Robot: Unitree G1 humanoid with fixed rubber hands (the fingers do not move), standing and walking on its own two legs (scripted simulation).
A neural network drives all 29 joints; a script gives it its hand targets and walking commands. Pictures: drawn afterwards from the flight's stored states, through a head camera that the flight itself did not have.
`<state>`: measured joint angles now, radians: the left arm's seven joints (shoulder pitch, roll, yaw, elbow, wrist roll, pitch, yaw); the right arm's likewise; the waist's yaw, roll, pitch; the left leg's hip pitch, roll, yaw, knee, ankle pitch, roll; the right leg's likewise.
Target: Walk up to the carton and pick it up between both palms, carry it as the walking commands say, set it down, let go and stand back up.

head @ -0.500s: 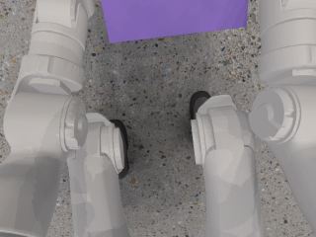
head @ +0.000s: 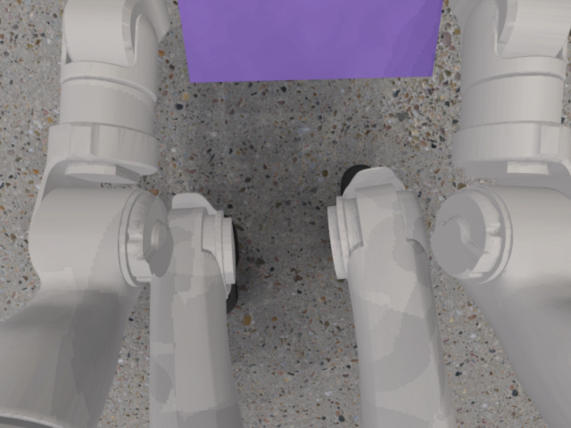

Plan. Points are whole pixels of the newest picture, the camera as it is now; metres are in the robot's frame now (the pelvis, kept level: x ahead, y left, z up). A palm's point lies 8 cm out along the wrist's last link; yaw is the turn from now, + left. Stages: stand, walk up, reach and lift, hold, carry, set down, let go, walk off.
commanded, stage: reach and lift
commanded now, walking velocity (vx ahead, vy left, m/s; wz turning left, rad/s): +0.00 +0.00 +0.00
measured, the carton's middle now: out of the picture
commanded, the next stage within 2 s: none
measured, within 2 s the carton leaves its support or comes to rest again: neither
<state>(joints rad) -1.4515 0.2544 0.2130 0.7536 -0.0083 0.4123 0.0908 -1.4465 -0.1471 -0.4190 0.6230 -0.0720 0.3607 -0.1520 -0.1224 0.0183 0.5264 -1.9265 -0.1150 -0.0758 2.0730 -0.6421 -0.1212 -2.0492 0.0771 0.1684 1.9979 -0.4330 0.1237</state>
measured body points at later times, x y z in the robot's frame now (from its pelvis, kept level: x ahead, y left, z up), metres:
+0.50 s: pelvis -0.01 +0.01 +0.04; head +0.34 -0.04 +0.31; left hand +0.58 +0.06 -0.08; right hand +0.53 -0.24 -0.05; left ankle +0.11 +0.15 -0.39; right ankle +0.16 -0.15 -0.39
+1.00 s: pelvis -0.01 +0.00 +0.10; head +0.31 -0.05 +0.39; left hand +0.56 +0.06 +0.00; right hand +0.52 -0.23 +0.02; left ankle +0.12 +0.15 -0.39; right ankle +0.16 -0.15 -0.39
